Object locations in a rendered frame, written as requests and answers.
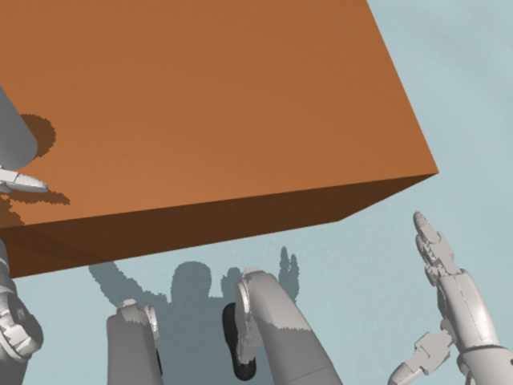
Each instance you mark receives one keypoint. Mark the right robot hand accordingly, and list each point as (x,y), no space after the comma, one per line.
(466,322)

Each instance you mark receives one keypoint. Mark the right robot arm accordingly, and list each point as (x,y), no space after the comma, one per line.
(486,365)

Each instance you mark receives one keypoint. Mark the bottle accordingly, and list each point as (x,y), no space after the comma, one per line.
(18,145)

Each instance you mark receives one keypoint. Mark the left robot hand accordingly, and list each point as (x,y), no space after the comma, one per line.
(13,180)

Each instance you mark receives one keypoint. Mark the right robot foot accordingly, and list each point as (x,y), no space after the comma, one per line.
(242,371)

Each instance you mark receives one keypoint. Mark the left robot arm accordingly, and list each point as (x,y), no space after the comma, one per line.
(20,333)

